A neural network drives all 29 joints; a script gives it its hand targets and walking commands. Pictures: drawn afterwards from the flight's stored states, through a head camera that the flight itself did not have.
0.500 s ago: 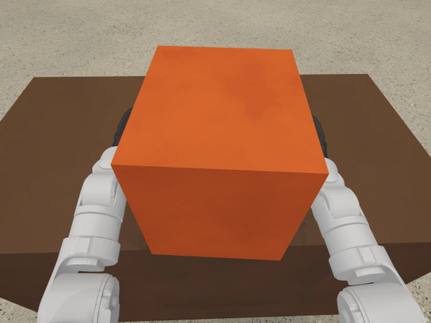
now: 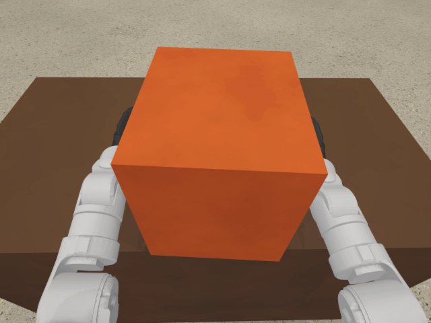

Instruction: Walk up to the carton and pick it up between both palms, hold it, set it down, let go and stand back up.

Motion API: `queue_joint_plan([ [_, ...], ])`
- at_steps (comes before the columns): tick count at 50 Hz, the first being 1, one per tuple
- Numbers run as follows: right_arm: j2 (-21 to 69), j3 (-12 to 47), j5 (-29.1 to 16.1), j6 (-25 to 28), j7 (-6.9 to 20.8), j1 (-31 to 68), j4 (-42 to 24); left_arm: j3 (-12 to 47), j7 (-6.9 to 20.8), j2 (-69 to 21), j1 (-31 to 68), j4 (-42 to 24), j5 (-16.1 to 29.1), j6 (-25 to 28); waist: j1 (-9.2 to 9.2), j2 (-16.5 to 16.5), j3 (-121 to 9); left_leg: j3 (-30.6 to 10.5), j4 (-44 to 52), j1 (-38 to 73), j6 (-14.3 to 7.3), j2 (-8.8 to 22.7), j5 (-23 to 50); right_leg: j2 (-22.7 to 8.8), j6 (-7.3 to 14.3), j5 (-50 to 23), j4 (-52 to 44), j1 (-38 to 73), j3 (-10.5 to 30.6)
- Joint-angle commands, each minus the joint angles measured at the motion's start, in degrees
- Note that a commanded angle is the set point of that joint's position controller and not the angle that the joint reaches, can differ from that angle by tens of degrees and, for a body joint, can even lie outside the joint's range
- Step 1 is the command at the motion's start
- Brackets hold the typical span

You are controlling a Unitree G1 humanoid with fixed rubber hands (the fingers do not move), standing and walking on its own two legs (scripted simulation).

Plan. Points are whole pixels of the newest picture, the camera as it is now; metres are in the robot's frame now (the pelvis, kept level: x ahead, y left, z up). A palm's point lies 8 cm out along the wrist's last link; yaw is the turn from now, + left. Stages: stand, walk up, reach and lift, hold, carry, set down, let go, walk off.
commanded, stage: reach and lift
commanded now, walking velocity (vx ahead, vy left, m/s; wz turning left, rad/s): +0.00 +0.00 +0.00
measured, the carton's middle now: (219, 155) +0.41 +0.01 +0.11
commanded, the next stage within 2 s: none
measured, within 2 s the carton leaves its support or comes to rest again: leaves its support in 0.60 s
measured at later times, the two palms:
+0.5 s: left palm (122, 148) +0.40 +0.19 +0.13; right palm (310, 157) +0.39 -0.15 +0.12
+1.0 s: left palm (110, 131) +0.38 +0.19 +0.19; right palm (320, 140) +0.39 -0.15 +0.17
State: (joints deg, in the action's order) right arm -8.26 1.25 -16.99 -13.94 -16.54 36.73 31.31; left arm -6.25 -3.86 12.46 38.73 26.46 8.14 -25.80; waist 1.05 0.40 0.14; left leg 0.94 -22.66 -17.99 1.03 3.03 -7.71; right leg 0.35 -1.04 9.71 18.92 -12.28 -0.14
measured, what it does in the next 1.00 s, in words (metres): stands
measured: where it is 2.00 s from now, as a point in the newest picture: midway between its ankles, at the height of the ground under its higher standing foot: outside the picture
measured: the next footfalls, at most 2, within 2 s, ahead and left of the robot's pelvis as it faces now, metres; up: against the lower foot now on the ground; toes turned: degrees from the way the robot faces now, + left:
none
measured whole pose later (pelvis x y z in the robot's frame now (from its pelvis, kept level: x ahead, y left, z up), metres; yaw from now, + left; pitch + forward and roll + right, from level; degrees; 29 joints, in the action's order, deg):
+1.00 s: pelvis +0.01 +0.01 +0.00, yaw +1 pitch -5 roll -1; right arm -5.4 -5.9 -7.9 0.1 -8.5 36.0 40.7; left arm -15.8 2.0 2.6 35.5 23.0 -7.1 -16.9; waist 1.1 2.0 -1.3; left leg 0.5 -19.8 -6.5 0.4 1.6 -8.5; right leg -0.9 -1.7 10.1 15.0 -0.1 -0.5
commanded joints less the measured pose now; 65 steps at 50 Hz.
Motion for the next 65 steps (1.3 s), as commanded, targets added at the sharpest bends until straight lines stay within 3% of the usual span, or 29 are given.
queue_joint_plan([
  [1, 1.4, 2.7, -0.3, 3.3, -0.2, 29.5, -14.4, 2.0, 1.0, 1.7, 31.1, -15.7, 0.4, 4.8, -0.07, -3.5, -35.0, 0.9, -2.4, 25.0, 1.1, -3.4, 19.6, 2.5, -2.9, -15.8, -1.7, 2.6, -2.6],
  [7, 1.3, 2.9, -0.4, 3.5, 0.1, 29.3, -15.8, 2.1, 1.0, 0.1, 29.9, -16.9, -0.2, 4.3, 0.36, -3.2, -35.3, 0.4, -2.7, 26.3, 1.4, -3.2, 21.4, 2.8, -2.8, -16.6, -1.4, 2.5, -2.9],
  [13, 2.9, 4.0, -0.4, 3.3, 0.0, 30.1, -17.1, 1.7, 1.1, -0.2, 29.9, -17.4, -0.1, 4.8, -0.77, -2.5, -36.1, 0.5, -2.9, 25.5, 1.1, -3.4, 21.9, 2.6, -3.0, -17.3, -1.1, 3.3, -2.2],
  [14, 2.9, 4.0, -0.6, 3.5, 0.0, 29.0, -17.6, 2.1, 1.1, -0.9, 29.8, -19.6, -0.2, 4.7, -0.09, -3.2, -37.2, 0.3, -3.2, 26.8, 1.4, -3.4, 23.5, 2.7, -3.0, -18.8, -0.9, 3.7, -2.5],
  [21, 3.8, 4.1, -0.2, 3.7, 0.5, 30.1, -17.8, 2.1, 1.2, -2.1, 30.4, -19.6, -1.0, 4.2, -0.32, -2.9, -35.4, -0.1, -2.4, 27.2, 1.4, -3.2, 22.6, 2.4, -3.1, -16.7, -1.4, 3.7, -2.5],
  [28, 4.6, 4.7, 0.9, 6.0, 1.5, 32.3, -21.3, 3.9, 1.8, -5.1, 33.7, -25.6, -1.2, 5.2, 1.49, -3.5, -38.4, -0.6, -2.4, 28.1, 1.9, -3.1, 24.2, 2.4, -3.2, -18.6, -1.1, 4.8, -2.5],
  [35, 8.6, 6.5, 2.9, 9.6, 4.8, 34.4, -18.9, 3.7, 4.3, -9.5, 35.2, -23.6, -4.8, 8.3, 0.58, -3.0, -38.3, 0.2, -1.3, 28.6, 1.3, -3.0, 23.6, 1.4, -3.3, -18.6, -1.7, 7.5, -2.0],
  [38, 16.0, 7.8, 5.0, 12.0, 7.6, 37.1, -15.1, 4.5, 7.2, -18.1, 36.3, -20.3, -8.0, 10.6, -0.09, -3.0, -37.8, 0.8, -0.3, 29.6, 1.5, -3.3, 23.3, 1.2, -2.9, -18.0, -2.2, 9.5, -2.3],
  [40, 23.9, 10.2, 7.5, 14.2, 9.9, 41.2, -13.4, 9.1, 9.4, -27.3, 40.1, -19.6, -9.2, 12.8, 0.47, -2.8, -38.7, 1.2, 0.0, 31.1, 1.8, -3.4, 24.7, 1.5, -2.6, -17.5, -2.6, 10.7, -2.9],
  [42, 34.9, 14.7, 10.8, 16.9, 13.2, 43.7, -13.7, 14.7, 12.6, -39.1, 42.2, -18.1, -11.2, 15.7, -0.23, -1.6, -41.0, 1.6, -0.3, 32.2, 1.7, -3.8, 26.9, 1.5, -2.8, -21.6, -2.2, 14.2, -2.8],
  [45, 34.7, 16.2, 9.4, 19.0, 14.3, 40.9, -11.3, 17.3, 13.3, -39.5, 37.3, -17.7, -11.4, 15.8, 0.76, -3.4, -40.9, 1.3, -1.1, 33.3, 2.3, -4.1, 31.1, 2.2, -2.8, -28.0, -1.8, 18.0, -2.2],
  [47, 34.3, 16.2, 8.6, 17.7, 14.3, 39.7, -6.8, 14.9, 13.7, -38.3, 34.7, -13.7, -12.8, 13.5, 0.73, -1.9, -31.4, 1.7, 0.4, 28.5, 1.3, -4.7, 26.6, 2.0, -3.0, -27.6, -2.0, 19.8, -1.6],
  [50, 32.3, 11.5, 8.8, 15.0, 14.3, 42.7, -0.7, 11.0, 14.2, -37.8, 37.6, -9.2, -14.0, 9.8, 1.58, -0.8, -20.9, 2.2, 3.8, 23.4, 0.0, -4.8, 16.3, 2.0, -3.0, -17.4, -3.5, 16.0, -2.3],
  [51, 31.9, 10.4, 8.7, 14.6, 14.4, 45.8, -0.4, 9.9, 14.3, -37.9, 38.6, -7.9, -14.4, 8.4, 1.02, -1.1, -18.7, 2.3, 4.6, 22.5, -0.3, -4.7, 14.5, 2.1, -2.7, -13.4, -4.1, 15.0, -2.7],
  [53, 33.1, 10.5, 7.2, 13.2, 14.8, 50.3, -1.7, 12.1, 13.6, -39.9, 40.7, -8.6, -12.9, 6.2, 0.81, -1.1, -18.8, 2.6, 4.3, 23.1, 0.0, -4.2, 14.7, 2.6, -2.0, -8.9, -4.3, 13.1, -3.3],
  [55, 35.6, 11.9, 6.0, 11.9, 15.2, 55.6, -5.0, 15.5, 12.8, -42.7, 44.2, -10.6, -10.4, 4.5, 0.14, -0.9, -21.9, 2.4, 3.4, 22.8, 0.2, -4.2, 15.6, 3.0, -1.5, -7.6, -4.1, 12.2, -3.3],
  [58, 37.3, 12.6, 5.3, 10.5, 15.6, 63.7, -11.1, 19.6, 11.2, -45.7, 49.7, -12.9, -7.6, 3.0, 0.58, -1.5, -28.3, 1.3, 2.6, 22.5, 0.3, -4.0, 15.1, 3.4, -1.1, -7.1, -4.0, 10.1, -2.7],
  [61, 38.0, 12.3, 5.8, 9.2, 16.0, 65.6, -11.3, 19.0, 10.2, -46.3, 52.3, -13.2, -7.3, 2.7, -0.04, -1.4, -33.2, 1.1, 2.7, 23.6, 0.0, -4.1, 13.6, 3.1, -1.2, -7.1, -4.1, 9.3, -2.2],
  [62, 36.8, 10.9, 6.8, 8.2, 16.0, 63.7, -8.2, 16.9, 10.3, -45.3, 50.1, -9.4, -9.0, 1.8, 0.2, -1.2, -31.1, 1.5, 3.5, 22.7, -0.2, -4.2, 10.6, 3.0, -1.1, -4.9, -4.8, 8.8, -2.1],
  [65, 36.4, 9.0, 7.5, 6.5, 16.0, 62.5, -5.3, 13.6, 11.0, -44.4, 49.6, -6.9, -11.0, 0.2, -0.39, -0.2, -30.8, 2.0, 4.7, 22.5, -1.0, -4.4, 7.1, 2.9, -1.3, -4.0, -5.0, 9.5, -1.9],
])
